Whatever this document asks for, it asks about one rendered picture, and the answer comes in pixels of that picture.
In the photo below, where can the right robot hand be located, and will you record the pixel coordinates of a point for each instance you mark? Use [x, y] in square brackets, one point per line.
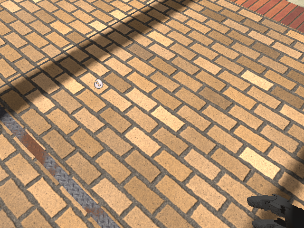
[294, 216]

